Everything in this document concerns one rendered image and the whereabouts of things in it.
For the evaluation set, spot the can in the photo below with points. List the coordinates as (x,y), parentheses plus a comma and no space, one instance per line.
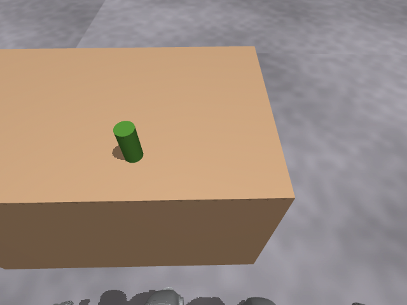
(128,141)

